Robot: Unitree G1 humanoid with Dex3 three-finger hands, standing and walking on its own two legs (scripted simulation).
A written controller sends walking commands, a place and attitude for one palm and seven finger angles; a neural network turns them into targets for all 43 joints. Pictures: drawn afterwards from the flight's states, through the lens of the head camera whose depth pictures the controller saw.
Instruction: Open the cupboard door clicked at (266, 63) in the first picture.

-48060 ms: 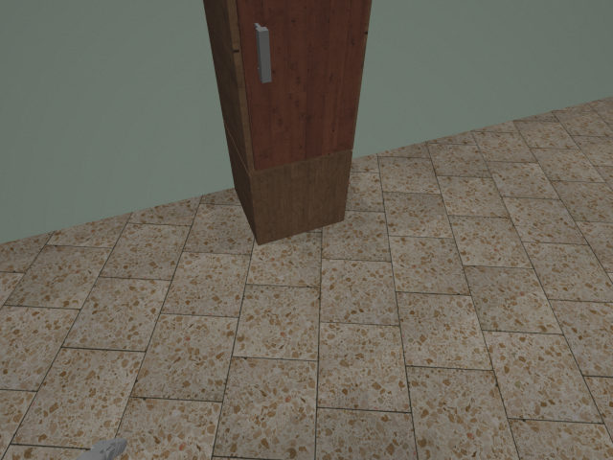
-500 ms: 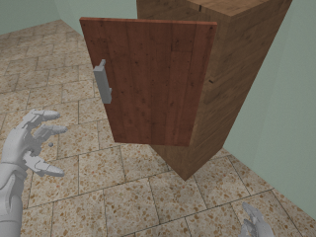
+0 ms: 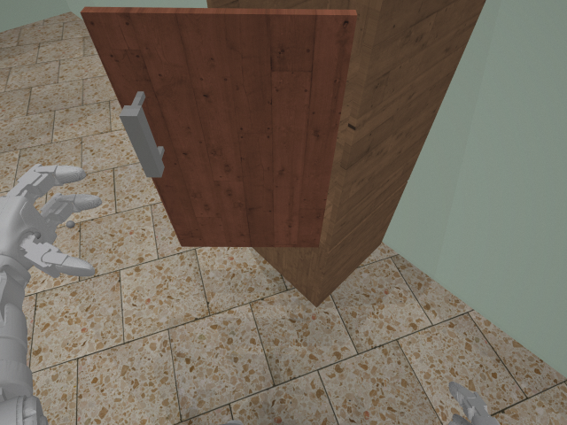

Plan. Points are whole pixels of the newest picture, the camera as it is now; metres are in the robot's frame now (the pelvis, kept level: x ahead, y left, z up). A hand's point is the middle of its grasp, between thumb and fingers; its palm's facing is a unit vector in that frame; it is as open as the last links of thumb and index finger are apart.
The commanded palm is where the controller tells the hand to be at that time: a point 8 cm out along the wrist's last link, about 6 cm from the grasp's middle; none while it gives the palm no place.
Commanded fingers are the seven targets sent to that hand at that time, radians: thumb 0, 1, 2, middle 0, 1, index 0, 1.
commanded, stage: move the hooked fingers beside the handle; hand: left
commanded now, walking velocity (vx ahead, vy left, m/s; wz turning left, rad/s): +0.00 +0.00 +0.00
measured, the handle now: (147, 135) +0.55 +0.25 +0.09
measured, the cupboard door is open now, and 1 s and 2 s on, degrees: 46 46 46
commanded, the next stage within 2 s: slide the fingers in behind the handle in 1.98 s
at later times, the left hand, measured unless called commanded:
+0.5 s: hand (78, 197) +0.40 +0.31 +0.10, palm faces +0.02 -1.00 +0.02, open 13.9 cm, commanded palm +0.37 +0.36 +0.10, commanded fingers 0.00 -0.50 0.30 -0.30 -1.20 -0.30 -1.20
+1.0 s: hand (97, 163) +0.46 +0.30 +0.10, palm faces +0.04 -1.00 +0.00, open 13.9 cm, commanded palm +0.45 +0.36 +0.09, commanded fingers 0.00 -0.50 0.30 -0.30 -1.20 -0.30 -1.20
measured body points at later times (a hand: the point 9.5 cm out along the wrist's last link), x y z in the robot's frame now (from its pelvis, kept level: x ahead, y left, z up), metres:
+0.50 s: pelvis +0.00 +0.04 +0.00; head +0.06 +0.05 +0.44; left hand +0.39 +0.36 +0.10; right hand +0.10 -0.23 -0.10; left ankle +0.03 +0.11 -0.71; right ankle -0.02 -0.08 -0.71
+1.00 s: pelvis +0.00 +0.04 -0.01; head +0.09 +0.06 +0.43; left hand +0.46 +0.36 +0.10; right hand +0.01 -0.25 -0.11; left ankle +0.03 +0.11 -0.71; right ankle -0.02 -0.08 -0.71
